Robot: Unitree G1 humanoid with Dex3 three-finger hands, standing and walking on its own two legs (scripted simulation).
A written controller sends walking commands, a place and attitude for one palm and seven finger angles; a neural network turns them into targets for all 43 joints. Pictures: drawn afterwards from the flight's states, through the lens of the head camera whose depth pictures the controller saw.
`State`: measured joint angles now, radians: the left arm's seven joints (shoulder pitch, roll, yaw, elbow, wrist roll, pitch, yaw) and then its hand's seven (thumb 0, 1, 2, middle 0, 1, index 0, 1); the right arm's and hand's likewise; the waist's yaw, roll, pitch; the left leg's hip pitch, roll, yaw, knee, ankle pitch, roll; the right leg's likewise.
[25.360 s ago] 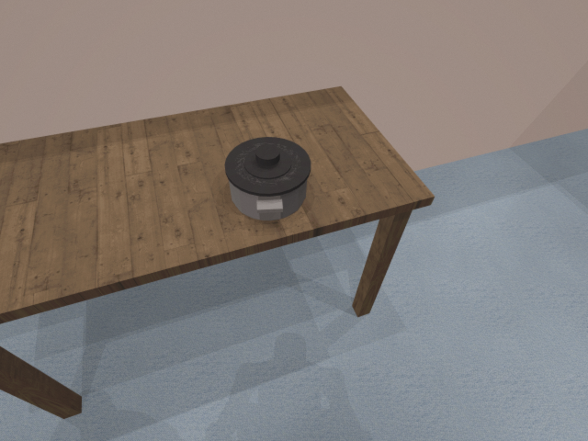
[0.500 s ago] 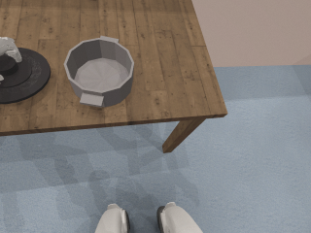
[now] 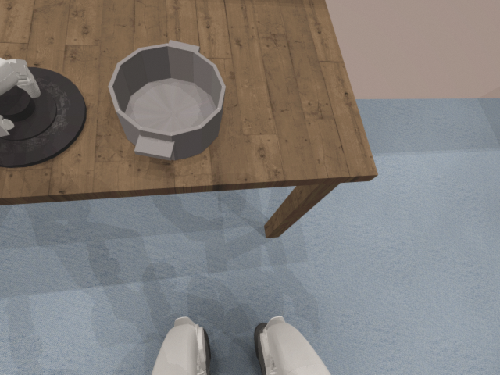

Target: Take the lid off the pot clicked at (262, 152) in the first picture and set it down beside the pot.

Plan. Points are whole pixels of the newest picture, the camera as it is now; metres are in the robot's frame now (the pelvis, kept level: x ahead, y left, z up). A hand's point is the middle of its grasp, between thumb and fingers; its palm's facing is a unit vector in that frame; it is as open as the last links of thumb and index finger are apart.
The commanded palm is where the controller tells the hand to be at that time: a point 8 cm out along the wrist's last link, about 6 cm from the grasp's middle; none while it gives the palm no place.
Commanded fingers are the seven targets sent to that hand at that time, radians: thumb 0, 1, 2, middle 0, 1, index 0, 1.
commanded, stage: open the fingers wide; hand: left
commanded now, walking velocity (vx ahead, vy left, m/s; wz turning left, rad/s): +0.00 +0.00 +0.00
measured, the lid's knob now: (13, 104) +0.54 +0.33 -0.01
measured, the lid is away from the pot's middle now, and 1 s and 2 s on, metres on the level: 0.23 0.24 0.24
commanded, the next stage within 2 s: raise the empty hand in 0.98 s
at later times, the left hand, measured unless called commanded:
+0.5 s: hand out of the picture +0.48 +0.33 +0.01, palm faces -0.48 -0.11 -0.87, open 8.6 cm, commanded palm +0.54 +0.30 +0.07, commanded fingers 0.00 0.20 0.56 -0.45 -1.02 -0.36 -0.99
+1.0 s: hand out of the picture +0.48 +0.33 +0.01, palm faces -0.49 -0.12 -0.87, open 10.9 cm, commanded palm +0.53 +0.31 +0.07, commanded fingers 0.00 0.08 0.46 -0.29 -0.97 -0.29 -0.97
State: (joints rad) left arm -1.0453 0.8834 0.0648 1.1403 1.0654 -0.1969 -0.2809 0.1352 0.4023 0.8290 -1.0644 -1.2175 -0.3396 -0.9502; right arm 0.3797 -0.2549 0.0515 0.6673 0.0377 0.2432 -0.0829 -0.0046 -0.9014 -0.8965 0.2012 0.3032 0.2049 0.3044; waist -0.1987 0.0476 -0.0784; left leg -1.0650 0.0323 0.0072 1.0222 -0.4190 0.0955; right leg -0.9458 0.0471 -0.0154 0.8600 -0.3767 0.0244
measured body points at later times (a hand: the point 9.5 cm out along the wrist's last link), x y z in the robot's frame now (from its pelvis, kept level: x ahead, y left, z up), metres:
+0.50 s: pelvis -0.01 +0.00 +0.00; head +0.15 +0.05 +0.41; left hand +0.50 +0.34 +0.06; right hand -0.02 -0.28 -0.10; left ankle +0.02 +0.05 -0.67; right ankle +0.01 -0.17 -0.67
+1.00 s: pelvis -0.01 +0.00 +0.00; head +0.15 +0.05 +0.41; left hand +0.50 +0.33 +0.06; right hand -0.04 -0.27 -0.10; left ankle +0.02 +0.05 -0.67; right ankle +0.01 -0.17 -0.67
